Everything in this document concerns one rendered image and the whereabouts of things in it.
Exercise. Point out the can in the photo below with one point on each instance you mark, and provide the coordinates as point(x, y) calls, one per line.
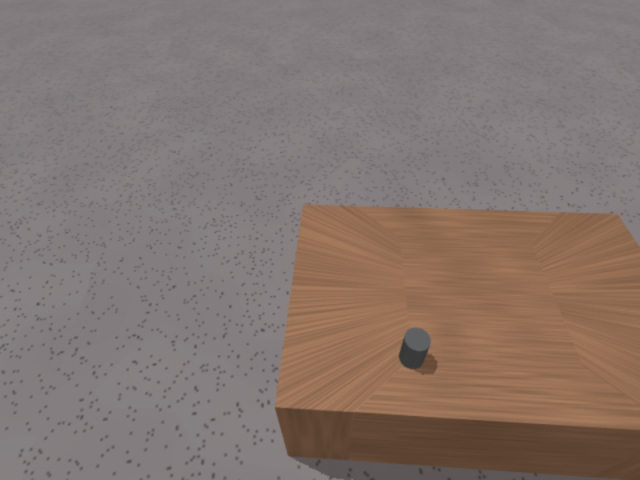
point(414, 348)

